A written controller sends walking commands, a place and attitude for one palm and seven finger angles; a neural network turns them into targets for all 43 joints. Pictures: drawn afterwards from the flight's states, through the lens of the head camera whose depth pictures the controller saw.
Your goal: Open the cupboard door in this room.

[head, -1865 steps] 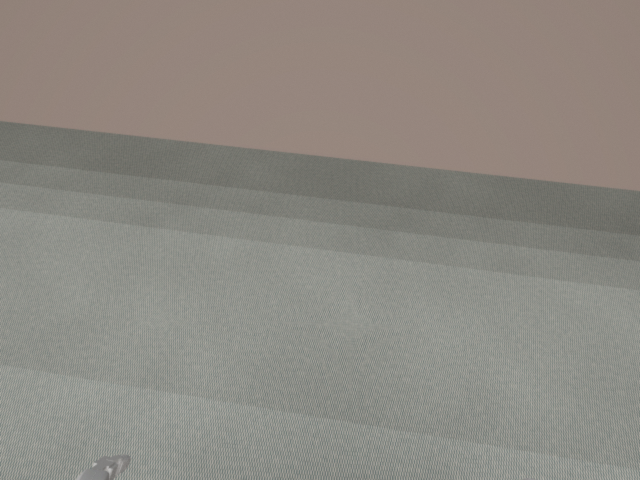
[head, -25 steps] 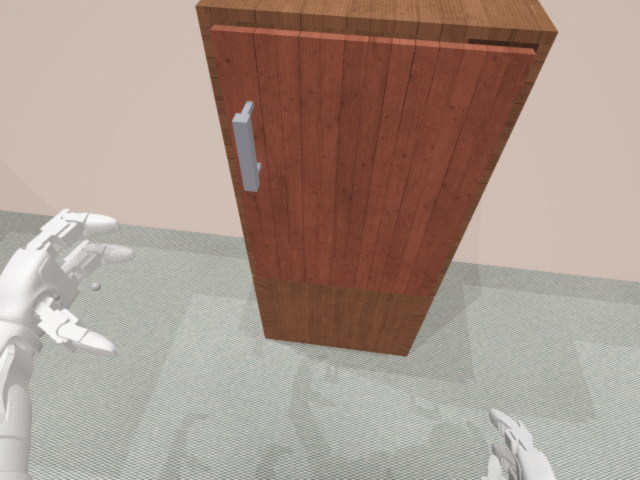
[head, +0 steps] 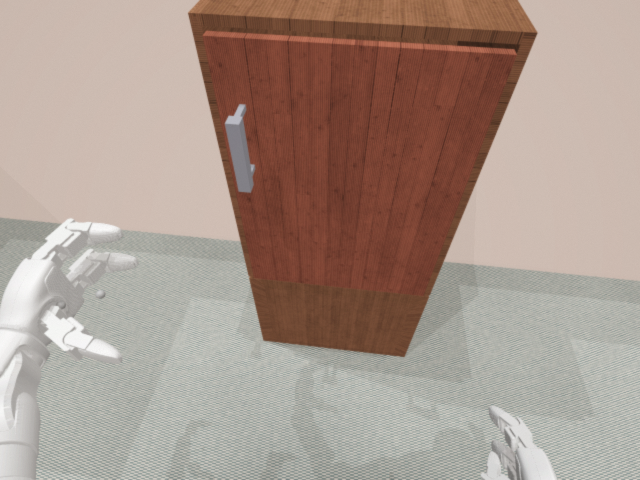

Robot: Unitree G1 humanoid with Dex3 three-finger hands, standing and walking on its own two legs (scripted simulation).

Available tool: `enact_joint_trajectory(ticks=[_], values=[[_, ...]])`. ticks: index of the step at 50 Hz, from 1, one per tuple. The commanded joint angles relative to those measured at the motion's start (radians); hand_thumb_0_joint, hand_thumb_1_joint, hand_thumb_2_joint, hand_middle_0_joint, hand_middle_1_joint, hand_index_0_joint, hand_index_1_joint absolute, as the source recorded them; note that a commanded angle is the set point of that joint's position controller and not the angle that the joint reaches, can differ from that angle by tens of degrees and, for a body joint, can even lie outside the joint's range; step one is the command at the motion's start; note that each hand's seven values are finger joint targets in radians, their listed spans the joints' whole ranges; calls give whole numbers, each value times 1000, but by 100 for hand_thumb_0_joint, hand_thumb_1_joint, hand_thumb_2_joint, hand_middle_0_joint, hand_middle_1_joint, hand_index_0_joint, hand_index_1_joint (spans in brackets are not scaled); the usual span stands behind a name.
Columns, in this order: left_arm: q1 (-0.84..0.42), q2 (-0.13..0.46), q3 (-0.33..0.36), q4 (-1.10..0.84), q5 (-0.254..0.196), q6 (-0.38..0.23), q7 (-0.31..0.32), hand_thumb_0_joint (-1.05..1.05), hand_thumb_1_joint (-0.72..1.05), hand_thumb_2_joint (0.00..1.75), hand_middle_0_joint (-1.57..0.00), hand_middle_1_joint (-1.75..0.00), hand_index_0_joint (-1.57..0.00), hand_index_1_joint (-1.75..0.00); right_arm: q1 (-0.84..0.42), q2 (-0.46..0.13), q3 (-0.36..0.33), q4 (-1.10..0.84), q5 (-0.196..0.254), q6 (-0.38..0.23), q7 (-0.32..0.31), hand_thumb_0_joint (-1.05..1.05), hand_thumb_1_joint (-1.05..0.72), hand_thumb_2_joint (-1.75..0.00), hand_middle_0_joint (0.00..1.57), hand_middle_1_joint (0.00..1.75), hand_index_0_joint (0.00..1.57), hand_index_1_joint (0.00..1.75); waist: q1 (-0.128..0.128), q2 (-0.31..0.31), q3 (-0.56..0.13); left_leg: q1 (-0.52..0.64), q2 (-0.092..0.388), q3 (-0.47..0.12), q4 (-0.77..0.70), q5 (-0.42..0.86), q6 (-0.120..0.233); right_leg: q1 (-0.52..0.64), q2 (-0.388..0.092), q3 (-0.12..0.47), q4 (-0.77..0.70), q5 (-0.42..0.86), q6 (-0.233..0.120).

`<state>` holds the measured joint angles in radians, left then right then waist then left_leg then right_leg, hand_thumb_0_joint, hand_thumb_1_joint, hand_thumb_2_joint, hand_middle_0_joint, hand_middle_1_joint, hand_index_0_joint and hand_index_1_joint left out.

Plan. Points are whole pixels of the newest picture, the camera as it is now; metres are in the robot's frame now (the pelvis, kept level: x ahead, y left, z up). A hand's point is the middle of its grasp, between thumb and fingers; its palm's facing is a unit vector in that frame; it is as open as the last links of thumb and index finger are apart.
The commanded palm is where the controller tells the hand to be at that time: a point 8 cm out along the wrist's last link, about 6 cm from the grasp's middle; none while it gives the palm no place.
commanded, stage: move the hooked fingers beside the handle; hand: left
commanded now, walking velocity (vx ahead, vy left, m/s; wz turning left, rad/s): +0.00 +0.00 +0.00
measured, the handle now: (243, 149) +0.60 +0.17 +0.08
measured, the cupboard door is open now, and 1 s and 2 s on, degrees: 0 0 0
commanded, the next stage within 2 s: none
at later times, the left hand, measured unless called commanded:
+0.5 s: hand (138, 242) +0.37 +0.26 +0.09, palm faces -0.06 -1.00 -0.01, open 14.0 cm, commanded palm +0.35 +0.32 +0.09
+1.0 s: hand (167, 203) +0.45 +0.25 +0.09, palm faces -0.08 -1.00 +0.01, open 14.0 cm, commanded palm +0.43 +0.30 +0.09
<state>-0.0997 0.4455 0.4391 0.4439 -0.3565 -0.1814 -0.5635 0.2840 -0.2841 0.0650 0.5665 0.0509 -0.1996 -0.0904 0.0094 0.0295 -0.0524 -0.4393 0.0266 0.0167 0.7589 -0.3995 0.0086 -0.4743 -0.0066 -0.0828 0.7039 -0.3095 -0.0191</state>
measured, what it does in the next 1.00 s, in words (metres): stands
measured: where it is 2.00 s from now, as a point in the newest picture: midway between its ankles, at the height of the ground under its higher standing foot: outside the picture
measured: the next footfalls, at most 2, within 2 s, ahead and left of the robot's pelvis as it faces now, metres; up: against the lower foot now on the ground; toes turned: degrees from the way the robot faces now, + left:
none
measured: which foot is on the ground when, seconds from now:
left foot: down 0.00-1.00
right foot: down 0.00-1.00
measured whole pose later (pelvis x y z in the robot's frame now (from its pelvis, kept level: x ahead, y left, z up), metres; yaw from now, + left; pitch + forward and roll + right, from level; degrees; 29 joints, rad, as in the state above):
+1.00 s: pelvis +0.01 +0.01 -0.01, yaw -2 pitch +13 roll -2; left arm -0.68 0.55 0.43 1.00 -0.21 -0.27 -0.51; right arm 0.36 -0.29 0.06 0.59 0.03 -0.06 -0.05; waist -0.08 0.01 -0.08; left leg -0.63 0.03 0.04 0.83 -0.43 0.03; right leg -0.67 -0.01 -0.06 0.76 -0.32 0.00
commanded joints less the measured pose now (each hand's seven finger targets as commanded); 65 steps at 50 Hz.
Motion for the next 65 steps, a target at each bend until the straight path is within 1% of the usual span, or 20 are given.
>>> enact_joint_trajectory(ticks=[1, 7, 10, 11, 14, 17, 23, 29, 31, 34, 35, 36, 39, 43, 45, 49, 53, 56, 60, 65], values=[[-245, 269, 79, -189, -25, -43, -6, 0, -50, 30, -30, -120, -30, -120, -55, -141, -64, -155, 4, -60, -15, 0, -90, -90, 20, 30, 20, 30, -4, 26, -184, 5, -33, -30, -126, 186, 15, 143, 13, 73, -99, 97, -9], [-484, 294, 59, -118, -6, -74, 14, 0, -50, 30, -30, -120, -30, -120, -38, -146, -59, -118, 4, -57, -31, 0, -90, -90, 20, 30, 20, 30, -52, 10, -154, -19, -29, -36, -110, 117, 14, 83, 14, 85, -107, 12, -3], [-594, 305, 31, -90, 17, -92, 18, 0, -50, 30, -30, -120, -30, -120, -29, -150, -58, -104, 3, -58, -37, 0, -90, -90, 20, 30, 20, 30, -54, 77, -194, 6, -30, -40, -106, 122, 12, 73, 13, 82, -91, 16, -11], [-600, 317, 38, -79, 25, -94, 18, 0, -50, 30, -30, -120, -30, -120, -22, -146, -59, -103, 1, -58, -36, 0, -90, -90, 20, 30, 20, 30, -48, 92, -245, 19, -33, -41, -104, 153, 12, 98, 10, 84, -81, 57, -11], [-571, 329, 47, -2, 42, -85, 17, 0, -50, 30, -30, -120, -30, -120, -1, -150, -62, -96, 0, -51, -32, 0, -90, -90, 20, 30, 20, 30, -39, 82, -278, 17, -30, -41, -100, 205, 9, 106, 10, 69, -61, 127, -13], [-561, 338, 62, 78, 35, -71, 12, 0, -50, 30, -30, -120, -30, -120, 11, -157, -62, -102, -2, -35, -21, 0, -90, -90, 20, 30, 20, 30, -30, 20, -271, -30, -30, -36, -96, 226, 8, 123, 11, 68, -50, 168, -10], [-570, 364, 91, 92, 40, -83, 20, 0, -50, 30, -30, -120, -30, -120, 42, -163, -72, -123, -6, -3, 0, 0, -90, -90, 20, 30, 20, 30, -19, 36, -317, -36, -28, -20, -86, 304, 9, 140, 15, 68, -25, 266, -10], [-698, 382, 83, 140, 59, -116, 25, 0, -50, 30, -30, -120, -30, -120, 78, -170, -79, -104, -7, 26, 3, 0, -90, -90, 20, 30, 20, 30, -56, 49, -297, -51, -24, -18, -77, 260, 12, 93, 21, 72, -26, 225, -7], [-761, 409, 92, 131, 62, -132, 20, 0, -50, 30, -30, -120, -30, -120, 93, -171, -82, -98, -8, 34, 1, 0, -90, -90, 20, 30, 20, 30, -59, 58, -343, -28, -23, -25, -69, 298, 15, 104, 25, 75, -17, 258, -10], [-802, 379, 51, 158, 74, -142, 16, 0, -50, 30, -30, -120, -30, -120, 106, -169, -82, -81, -8, 41, -2, 0, -90, -90, 20, 30, 20, 30, -72, 112, -363, 10, -21, -30, -62, 320, 11, 64, 26, 66, -14, 257, -11], [-845, 356, 22, 178, 70, -139, 11, 0, -50, 30, -30, -120, -30, -120, 111, -171, -77, -77, -10, 47, -3, 0, -90, -90, 20, 30, 20, 30, -89, 89, -350, 9, -21, -32, -55, 324, 13, 47, 31, 63, -11, 261, -12], [-858, 392, 50, 206, 76, -137, 13, 0, -50, 30, -30, -120, -30, -120, 122, -175, -80, -66, -11, 51, -2, 0, -90, -90, 20, 30, 20, 30, -83, 74, -359, -2, -18, -38, -56, 324, 10, 51, 29, 61, -10, 259, -11], [-872, 383, 35, 290, 88, -127, 18, 0, -50, 30, -30, -120, -30, -120, 130, -178, -79, -59, -10, 66, 2, 0, -90, -90, 20, 30, 20, 30, -88, 60, -334, -29, -18, -40, -56, 315, 10, 34, 25, 55, -7, 253, -10], [-904, 375, 20, 300, 110, -134, 36, 0, -50, 30, -30, -120, -30, -120, 146, -174, -81, -66, -15, 84, 13, 0, -90, -90, 20, 30, 20, 30, -82, 107, -385, 19, -13, -48, -44, 398, 2, 7, 28, 48, 10, 279, -12], [-918, 389, 37, 316, 109, -141, 48, 0, -50, 30, -30, -120, -30, -120, 163, -179, -84, -64, -19, 96, 18, 0, -90, -90, 20, 30, 20, 30, -84, 74, -393, 20, -7, -50, -31, 445, 1, 7, 34, 47, 17, 304, -12], [-957, 433, 72, 404, 126, -148, 68, 0, -50, 30, -30, -120, -30, -120, 172, -183, -82, -63, -19, 122, 23, 0, -90, -90, 20, 30, 20, 30, -93, 7, -369, -72, -10, -37, -35, 351, 10, 35, 31, 54, 18, 289, -4], [-1054, 462, 58, 437, 164, -172, 74, 0, -50, 30, -30, -120, -30, -120, 189, -183, -79, -55, -24, 142, 25, 0, -90, -90, 20, 30, 20, 30, -111, 71, -376, -70, -10, -38, -22, 335, 12, -7, 32, 59, 28, 262, -6], [-1138, 493, 63, 421, 173, -200, 71, 0, -50, 30, -30, -120, -30, -120, 207, -184, -80, -44, -28, 155, 23, 0, -90, -90, 20, 30, 20, 30, -124, 115, -440, -35, -8, -44, -4, 376, 11, -8, 36, 65, 37, 287, -6], [-1176, 489, 57, 516, 159, -196, 52, 0, -50, 30, -30, -120, -30, -120, 228, -192, -77, -21, -29, 171, 18, 0, -90, -90, 20, 30, 20, 30, -155, 55, -419, -74, -6, -45, 10, 342, 19, -21, 41, 65, 32, 276, -4], [-1242, 513, 38, 560, 195, -173, 51, 0, -50, 30, -30, -120, -30, -120, 256, -195, -74, -8, -35, 187, 18, 0, -90, -90, 20, 30, 20, 30, -167, 126, -423, -74, -7, -55, 17, 351, 17, -69, 39, 60, 40, 260, -6]])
